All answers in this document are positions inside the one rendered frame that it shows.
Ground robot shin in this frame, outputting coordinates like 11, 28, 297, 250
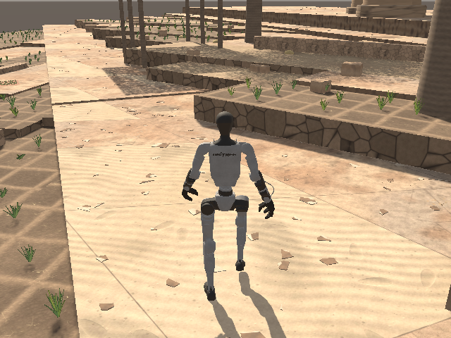
236, 216, 247, 262
203, 242, 215, 291

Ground robot left forearm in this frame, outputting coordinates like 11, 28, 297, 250
183, 168, 195, 191

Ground robot left shin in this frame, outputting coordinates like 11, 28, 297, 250
203, 242, 215, 291

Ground robot right upper arm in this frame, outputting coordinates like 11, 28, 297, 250
240, 142, 261, 182

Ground robot left upper arm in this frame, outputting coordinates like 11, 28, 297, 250
189, 142, 210, 180

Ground robot right forearm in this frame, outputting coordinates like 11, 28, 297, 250
254, 170, 271, 204

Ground robot right shin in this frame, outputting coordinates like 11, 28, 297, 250
236, 216, 247, 262

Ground robot right hand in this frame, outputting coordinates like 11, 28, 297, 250
259, 199, 275, 219

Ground robot left hand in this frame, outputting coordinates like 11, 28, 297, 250
182, 188, 198, 201

